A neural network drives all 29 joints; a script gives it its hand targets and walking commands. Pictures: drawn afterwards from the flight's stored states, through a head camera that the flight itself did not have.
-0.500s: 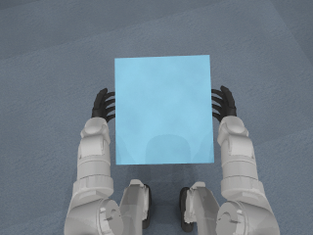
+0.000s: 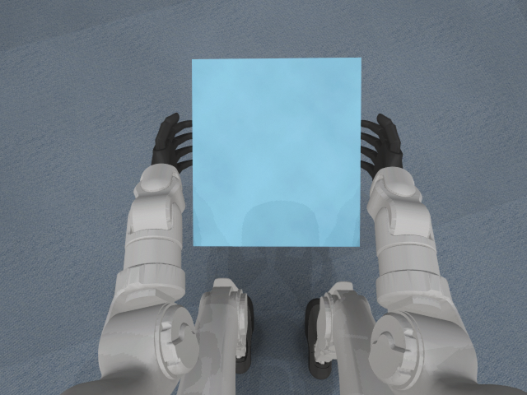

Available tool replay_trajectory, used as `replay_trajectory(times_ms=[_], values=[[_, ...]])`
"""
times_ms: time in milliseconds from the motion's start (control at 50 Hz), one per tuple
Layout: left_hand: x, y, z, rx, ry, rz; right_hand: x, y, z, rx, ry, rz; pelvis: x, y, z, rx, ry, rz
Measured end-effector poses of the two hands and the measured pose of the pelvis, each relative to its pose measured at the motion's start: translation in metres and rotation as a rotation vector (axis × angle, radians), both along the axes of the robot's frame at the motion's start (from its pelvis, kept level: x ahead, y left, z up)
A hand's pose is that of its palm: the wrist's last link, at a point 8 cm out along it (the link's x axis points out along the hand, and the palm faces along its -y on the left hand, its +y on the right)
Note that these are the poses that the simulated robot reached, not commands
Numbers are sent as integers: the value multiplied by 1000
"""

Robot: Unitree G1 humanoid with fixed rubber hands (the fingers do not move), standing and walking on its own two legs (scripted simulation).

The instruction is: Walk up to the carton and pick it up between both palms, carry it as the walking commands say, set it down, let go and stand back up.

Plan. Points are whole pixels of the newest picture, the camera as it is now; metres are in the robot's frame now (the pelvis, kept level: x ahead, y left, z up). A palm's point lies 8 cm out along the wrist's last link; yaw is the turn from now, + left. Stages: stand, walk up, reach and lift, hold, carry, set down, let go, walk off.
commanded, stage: set down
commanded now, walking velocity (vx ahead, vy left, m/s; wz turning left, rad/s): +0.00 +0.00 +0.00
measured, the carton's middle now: (275, 161) +0.49 +0.03 -0.16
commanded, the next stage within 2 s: none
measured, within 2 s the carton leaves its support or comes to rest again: neither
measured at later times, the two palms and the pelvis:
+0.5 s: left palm (180, 167) +0.47 +0.19 -0.16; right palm (363, 172) +0.47 -0.13 -0.16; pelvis -0.02 +0.00 -0.07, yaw +0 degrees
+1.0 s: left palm (191, 170) +0.50 +0.20 -0.26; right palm (348, 176) +0.49 -0.13 -0.25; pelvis -0.02 +0.00 -0.13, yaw +0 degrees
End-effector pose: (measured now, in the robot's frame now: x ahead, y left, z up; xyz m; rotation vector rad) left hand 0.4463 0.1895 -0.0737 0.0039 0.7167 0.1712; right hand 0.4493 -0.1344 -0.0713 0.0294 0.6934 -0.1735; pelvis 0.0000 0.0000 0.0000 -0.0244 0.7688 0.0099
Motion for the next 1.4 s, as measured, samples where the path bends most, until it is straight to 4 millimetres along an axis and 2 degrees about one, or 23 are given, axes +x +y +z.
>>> replay_trajectory(times_ms=[400, 860, 1400], values=[[23, 5, -68, 18, 7, -17, 20, 5, -66, -8, 10, 7, -15, -1, -57, -9, 34, 20], [46, 8, -156, 24, 8, -50, 36, 8, -152, -14, 8, -13, -21, 2, -115, -23, 55, 20], [71, 12, -254, 24, 29, -88, 56, 9, -249, -24, 31, 4, -22, 5, -176, -35, -20, 23]])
